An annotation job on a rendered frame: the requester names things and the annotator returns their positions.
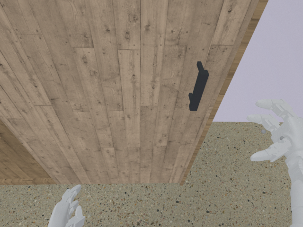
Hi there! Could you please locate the right robot hand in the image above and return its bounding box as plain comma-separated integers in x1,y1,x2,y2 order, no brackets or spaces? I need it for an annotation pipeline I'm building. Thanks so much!
246,99,303,162

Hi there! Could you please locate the right robot forearm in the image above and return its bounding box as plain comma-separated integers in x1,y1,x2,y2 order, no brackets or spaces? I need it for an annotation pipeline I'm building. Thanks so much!
285,149,303,227

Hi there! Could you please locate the wardrobe door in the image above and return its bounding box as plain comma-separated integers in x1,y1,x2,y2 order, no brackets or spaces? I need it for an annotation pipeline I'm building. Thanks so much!
0,0,259,184
0,119,51,179

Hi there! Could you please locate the left robot hand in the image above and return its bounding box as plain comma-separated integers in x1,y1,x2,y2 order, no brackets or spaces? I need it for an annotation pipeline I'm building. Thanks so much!
48,184,85,227

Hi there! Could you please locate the handle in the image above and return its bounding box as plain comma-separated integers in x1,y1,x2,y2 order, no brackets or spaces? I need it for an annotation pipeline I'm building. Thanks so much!
188,61,209,111

